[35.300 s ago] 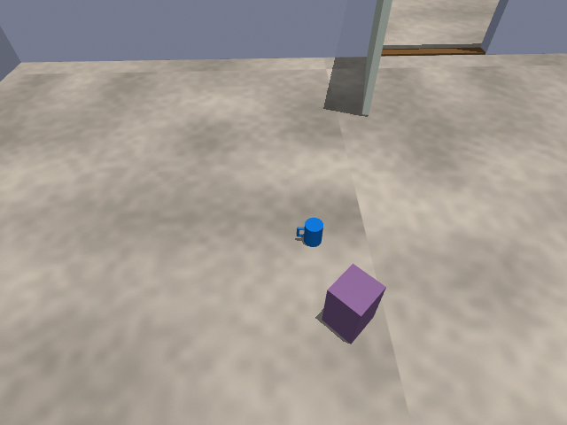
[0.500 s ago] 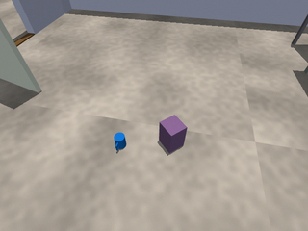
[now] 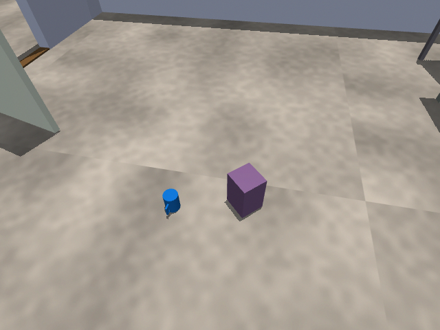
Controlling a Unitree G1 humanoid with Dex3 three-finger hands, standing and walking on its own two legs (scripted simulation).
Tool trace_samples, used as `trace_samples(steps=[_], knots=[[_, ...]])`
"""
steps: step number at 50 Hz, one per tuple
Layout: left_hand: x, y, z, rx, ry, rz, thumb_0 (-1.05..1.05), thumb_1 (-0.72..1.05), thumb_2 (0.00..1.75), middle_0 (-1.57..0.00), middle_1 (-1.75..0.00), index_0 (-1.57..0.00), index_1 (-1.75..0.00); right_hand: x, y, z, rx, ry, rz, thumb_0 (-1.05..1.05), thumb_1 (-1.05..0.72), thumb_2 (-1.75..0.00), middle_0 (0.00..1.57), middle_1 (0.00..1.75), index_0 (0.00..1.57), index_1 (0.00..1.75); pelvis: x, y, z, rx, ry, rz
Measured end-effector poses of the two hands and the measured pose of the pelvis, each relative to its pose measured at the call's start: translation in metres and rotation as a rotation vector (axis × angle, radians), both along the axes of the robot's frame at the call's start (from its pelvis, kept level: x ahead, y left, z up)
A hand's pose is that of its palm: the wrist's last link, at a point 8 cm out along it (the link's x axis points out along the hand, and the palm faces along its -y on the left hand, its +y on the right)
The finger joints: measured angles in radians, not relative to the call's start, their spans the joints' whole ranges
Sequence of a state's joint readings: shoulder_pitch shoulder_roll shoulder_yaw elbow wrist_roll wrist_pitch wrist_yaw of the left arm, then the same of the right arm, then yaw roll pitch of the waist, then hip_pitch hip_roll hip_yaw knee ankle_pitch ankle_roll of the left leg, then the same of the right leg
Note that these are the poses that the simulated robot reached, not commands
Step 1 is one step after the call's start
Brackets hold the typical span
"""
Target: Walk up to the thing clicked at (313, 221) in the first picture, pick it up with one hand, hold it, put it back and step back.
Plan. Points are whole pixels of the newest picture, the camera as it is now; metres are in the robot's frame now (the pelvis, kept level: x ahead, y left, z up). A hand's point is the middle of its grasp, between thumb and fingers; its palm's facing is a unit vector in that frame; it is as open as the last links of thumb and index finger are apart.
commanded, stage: walk up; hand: left
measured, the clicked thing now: (170, 203) +0.87 +0.28 -0.73
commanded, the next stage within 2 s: none
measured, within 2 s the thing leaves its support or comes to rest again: neither
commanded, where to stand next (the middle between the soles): +0.50 +0.03 m, yaw +0 degrees
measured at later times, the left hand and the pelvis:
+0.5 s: hand out of the picture +0.14 +0.33 -0.16, palm faces -0.05 -0.94 -0.33, open 7.4 cm; pelvis +0.11 +0.05 -0.01, yaw +0 degrees
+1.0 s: hand (116, 241) +0.36 +0.27 -0.14, palm faces -0.04 -0.93 -0.36, open 7.4 cm; pelvis +0.29 +0.01 -0.02, yaw -1 degrees
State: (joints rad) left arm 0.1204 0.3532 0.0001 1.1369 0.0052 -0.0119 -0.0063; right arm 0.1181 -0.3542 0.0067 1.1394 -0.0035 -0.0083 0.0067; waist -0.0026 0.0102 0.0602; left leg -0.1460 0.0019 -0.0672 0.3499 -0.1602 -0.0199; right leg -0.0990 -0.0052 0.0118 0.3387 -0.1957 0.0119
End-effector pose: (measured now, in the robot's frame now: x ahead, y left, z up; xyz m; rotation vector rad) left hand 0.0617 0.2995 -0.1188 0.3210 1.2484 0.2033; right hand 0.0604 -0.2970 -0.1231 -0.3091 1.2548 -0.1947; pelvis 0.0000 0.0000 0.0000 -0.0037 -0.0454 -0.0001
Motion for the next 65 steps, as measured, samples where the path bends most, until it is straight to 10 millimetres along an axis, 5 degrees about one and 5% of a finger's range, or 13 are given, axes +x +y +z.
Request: trace_samples(steps=[6,12,16,24,30,39,46,53,57,65], knots=[[0.0,0.011,0.003,-0.009,-0.076,0.037,0.01,0.9,0.9,-0.21,-0.3,-0.2,-0.3,0.015,-0.006,0.007,-0.013,-0.026,0.034,0.01,-0.9,-0.9,0.21,0.3,0.2,0.3,0.013,0.003,-0.003,-0.004,0.006,0.02],[-0.016,0.046,-0.005,0.003,-0.01,0.076,0.01,0.9,0.9,-0.21,-0.3,-0.2,-0.3,0.052,-0.001,0.017,-0.064,-0.057,0.069,0.01,-0.9,-0.9,0.21,0.3,0.2,0.29,0.039,0.027,-0.009,-0.029,-0.006,0.032],[-0.005,0.071,-0.021,0.011,0.055,0.062,0.01,0.9,0.9,-0.21,-0.3,-0.2,-0.3,0.07,0.01,0.02,-0.106,-0.123,0.053,0.01,-0.9,-0.9,0.21,0.3,0.2,0.29,0.059,0.044,-0.021,-0.005,-0.016,0.018],[0.065,0.077,-0.009,-0.013,0.023,-0.014,0.01,0.91,0.9,-0.2,-0.29,-0.2,-0.3,0.076,0.028,0.031,-0.083,-0.09,0.0,0.01,-0.9,-0.9,0.21,0.3,0.2,0.3,0.104,0.05,-0.007,0.003,-0.017,-0.006],[0.136,0.066,0.004,-0.004,-0.014,-0.072,0.01,0.91,0.9,-0.2,-0.29,-0.2,-0.3,0.095,0.022,0.022,-0.049,-0.06,-0.027,0.01,-0.9,-0.9,0.21,0.3,0.21,0.3,0.147,0.043,-0.006,0.012,-0.011,-0.017],[0.257,0.025,0.013,0.043,-0.203,-0.106,0.01,0.9,0.9,-0.2,-0.29,-0.2,-0.3,0.166,-0.009,-0.017,-0.015,-0.019,-0.023,0.01,-0.9,-0.9,0.21,0.3,0.2,0.3,0.22,0.009,-0.026,0.005,-0.017,-0.013],[0.285,0.01,0.022,0.022,-0.19,-0.091,0.01,0.9,0.9,-0.21,-0.3,-0.2,-0.3,0.25,-0.01,-0.001,-0.001,-0.109,0.028,0.01,-0.91,-0.9,0.21,0.3,0.2,0.29,0.265,0.007,-0.013,0.006,-0.008,-0.022],[0.304,0.029,-0.007,0.003,-0.126,-0.06,0.01,0.9,0.9,-0.21,-0.3,-0.2,-0.3,0.311,-0.004,0.007,-0.071,-0.144,0.073,0.01,-0.9,-0.9,0.21,0.3,0.2,0.3,0.312,0.019,-0.026,-0.009,-0.003,-0.021],[0.321,0.033,-0.024,-0.002,-0.07,-0.051,0.01,0.9,0.9,-0.21,-0.3,-0.2,-0.3,0.332,0.002,0.01,-0.089,-0.167,0.058,0.01,-0.9,-0.9,0.21,0.3,0.2,0.29,0.329,0.022,-0.03,0.004,-0.008,-0.028],[0.35,0.023,-0.018,0.009,-0.033,-0.071,0.01,0.9,0.9,-0.21,-0.3,-0.2,-0.3,0.355,-0.01,0.015,-0.091,-0.148,0.045,0.01,-0.9,-0.9,0.21,0.3,0.21,0.3,0.356,0.008,-0.023,-0.004,0.005,-0.039]])
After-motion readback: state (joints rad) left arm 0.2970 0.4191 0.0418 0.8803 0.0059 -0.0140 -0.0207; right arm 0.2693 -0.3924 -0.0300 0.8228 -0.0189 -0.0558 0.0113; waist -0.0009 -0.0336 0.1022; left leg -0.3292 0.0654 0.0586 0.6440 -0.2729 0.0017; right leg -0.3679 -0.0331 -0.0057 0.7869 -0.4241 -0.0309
